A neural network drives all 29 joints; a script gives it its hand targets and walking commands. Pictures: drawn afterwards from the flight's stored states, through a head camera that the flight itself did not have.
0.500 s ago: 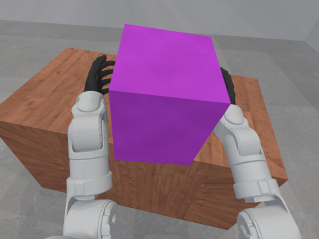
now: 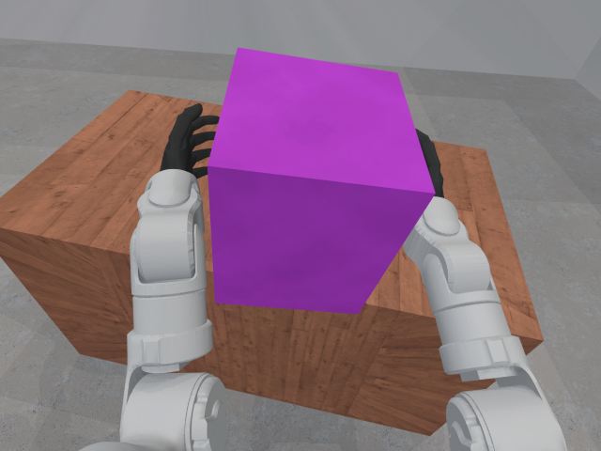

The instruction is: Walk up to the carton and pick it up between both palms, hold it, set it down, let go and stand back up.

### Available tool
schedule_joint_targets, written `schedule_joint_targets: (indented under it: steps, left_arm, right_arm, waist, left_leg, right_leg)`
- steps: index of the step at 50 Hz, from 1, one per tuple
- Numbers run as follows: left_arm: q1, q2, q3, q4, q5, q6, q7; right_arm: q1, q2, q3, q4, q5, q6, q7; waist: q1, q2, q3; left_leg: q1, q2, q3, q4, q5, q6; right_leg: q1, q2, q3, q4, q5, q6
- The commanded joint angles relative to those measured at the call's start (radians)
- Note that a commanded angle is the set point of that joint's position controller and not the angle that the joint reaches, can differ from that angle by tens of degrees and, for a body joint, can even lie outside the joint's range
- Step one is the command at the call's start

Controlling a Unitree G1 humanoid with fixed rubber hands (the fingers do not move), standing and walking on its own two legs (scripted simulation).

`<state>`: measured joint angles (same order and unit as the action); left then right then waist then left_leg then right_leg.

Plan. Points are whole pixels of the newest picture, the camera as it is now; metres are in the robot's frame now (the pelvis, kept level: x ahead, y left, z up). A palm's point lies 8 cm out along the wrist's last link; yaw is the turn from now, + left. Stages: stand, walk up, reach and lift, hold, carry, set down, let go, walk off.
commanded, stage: hold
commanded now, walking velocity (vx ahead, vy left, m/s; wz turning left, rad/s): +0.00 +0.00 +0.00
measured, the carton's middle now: (302, 192) +0.39 +0.00 +0.16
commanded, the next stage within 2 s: none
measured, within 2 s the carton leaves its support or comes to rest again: neither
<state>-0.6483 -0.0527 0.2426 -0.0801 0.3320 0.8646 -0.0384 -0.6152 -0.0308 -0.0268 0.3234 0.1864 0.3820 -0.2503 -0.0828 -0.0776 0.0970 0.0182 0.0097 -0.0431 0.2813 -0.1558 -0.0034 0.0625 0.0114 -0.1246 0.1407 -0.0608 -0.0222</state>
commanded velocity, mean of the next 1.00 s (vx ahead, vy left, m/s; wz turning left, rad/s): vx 0.00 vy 0.00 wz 0.00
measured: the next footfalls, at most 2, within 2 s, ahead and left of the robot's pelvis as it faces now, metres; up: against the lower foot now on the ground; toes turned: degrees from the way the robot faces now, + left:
none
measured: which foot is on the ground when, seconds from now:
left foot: down 0.00-1.00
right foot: down 0.00-1.00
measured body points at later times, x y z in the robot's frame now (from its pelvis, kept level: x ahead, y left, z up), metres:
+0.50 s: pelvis +0.00 +0.00 +0.00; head -0.02 +0.04 +0.45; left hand +0.38 +0.15 +0.20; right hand +0.37 -0.15 +0.18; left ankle +0.01 +0.12 -0.75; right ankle +0.02 -0.10 -0.75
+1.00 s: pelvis +0.00 +0.00 +0.00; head -0.01 +0.04 +0.45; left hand +0.38 +0.15 +0.20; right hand +0.37 -0.15 +0.18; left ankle +0.01 +0.12 -0.75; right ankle +0.02 -0.10 -0.75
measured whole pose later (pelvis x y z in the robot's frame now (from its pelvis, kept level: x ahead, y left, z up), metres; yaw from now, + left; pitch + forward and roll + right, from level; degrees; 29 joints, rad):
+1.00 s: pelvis +0.00 +0.00 +0.00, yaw +1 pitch -8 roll -1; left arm -0.63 -0.05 0.24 -0.09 0.33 0.87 -0.04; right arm -0.60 -0.02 -0.03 0.32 0.19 0.38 -0.25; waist -0.09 -0.08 0.11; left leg 0.01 0.01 -0.05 0.29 -0.16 0.00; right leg 0.06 0.01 -0.13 0.14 -0.06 -0.02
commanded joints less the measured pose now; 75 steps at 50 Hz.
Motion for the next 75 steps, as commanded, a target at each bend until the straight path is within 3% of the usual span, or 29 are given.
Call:
schedule_joint_targets:
  steps: [1, 8, 19, 29, 40, 50, 61, 71, 75]
  left_arm:
    - [-0.513, -0.366, -0.411, -0.104, -0.139, -0.059, -0.108]
    - [-0.535, -0.392, -0.481, -0.184, -0.168, -0.088, -0.11]
    - [-0.495, -0.356, -0.394, -0.084, -0.13, -0.052, -0.109]
    - [-0.534, -0.39, -0.479, -0.182, -0.166, -0.084, -0.11]
    - [-0.496, -0.356, -0.394, -0.083, -0.131, -0.054, -0.108]
    - [-0.534, -0.391, -0.478, -0.182, -0.166, -0.086, -0.111]
    - [-0.496, -0.356, -0.396, -0.081, -0.132, -0.055, -0.107]
    - [-0.536, -0.392, -0.478, -0.179, -0.166, -0.087, -0.11]
    - [-0.52, -0.377, -0.463, -0.164, -0.158, -0.083, -0.108]
  right_arm:
    - [-0.709, 0.319, 0.233, -0.29, 0.044, -0.059, 0.059]
    - [-0.736, 0.352, 0.29, -0.378, 0.061, -0.075, 0.044]
    - [-0.678, 0.313, 0.23, -0.259, 0.041, -0.049, 0.062]
    - [-0.738, 0.349, 0.286, -0.378, 0.06, -0.074, 0.043]
    - [-0.677, 0.313, 0.23, -0.258, 0.04, -0.05, 0.062]
    - [-0.736, 0.352, 0.287, -0.376, 0.06, -0.075, 0.044]
    - [-0.675, 0.314, 0.23, -0.257, 0.04, -0.05, 0.062]
    - [-0.738, 0.351, 0.284, -0.374, 0.059, -0.076, 0.045]
    - [-0.704, 0.34, 0.284, -0.343, 0.054, -0.068, 0.048]
  waist:
    - [-0.014, 0.088, -0.404]
    - [-0.031, 0.118, -0.544]
    - [-0.005, 0.083, -0.364]
    - [-0.032, 0.117, -0.537]
    - [-0.006, 0.083, -0.367]
    - [-0.031, 0.115, -0.539]
    - [-0.007, 0.083, -0.365]
    - [-0.033, 0.116, -0.539]
    - [-0.025, 0.109, -0.499]
  left_leg:
    - [0.002, -0.035, 0.053, -0.027, 0.231, -0.027]
    - [0.068, -0.048, 0.036, 0.022, 0.384, -0.036]
    - [-0.018, -0.03, 0.056, -0.044, 0.192, -0.024]
    - [0.068, -0.046, 0.036, 0.019, 0.376, -0.036]
    - [-0.017, -0.03, 0.056, -0.043, 0.192, -0.024]
    - [0.069, -0.047, 0.037, 0.02, 0.379, -0.035]
    - [-0.017, -0.03, 0.056, -0.044, 0.187, -0.024]
    - [0.071, -0.047, 0.037, 0.02, 0.376, -0.035]
    - [0.053, -0.044, 0.039, 0.007, 0.34, -0.033]
  right_leg:
    - [0.192, 0.024, -0.006, 0.027, 0.123, 0.033]
    - [0.206, 0.028, -0.002, 0.044, 0.276, 0.037]
    - [0.189, 0.02, -0.005, 0.023, 0.086, 0.034]
    - [0.205, 0.028, -0.003, 0.042, 0.265, 0.037]
    - [0.186, 0.02, -0.005, 0.024, 0.089, 0.034]
    - [0.205, 0.028, -0.002, 0.044, 0.275, 0.038]
    - [0.183, 0.02, -0.005, 0.024, 0.087, 0.035]
    - [0.2, 0.029, -0.003, 0.043, 0.268, 0.037]
    - [0.199, 0.025, -0.002, 0.041, 0.241, 0.038]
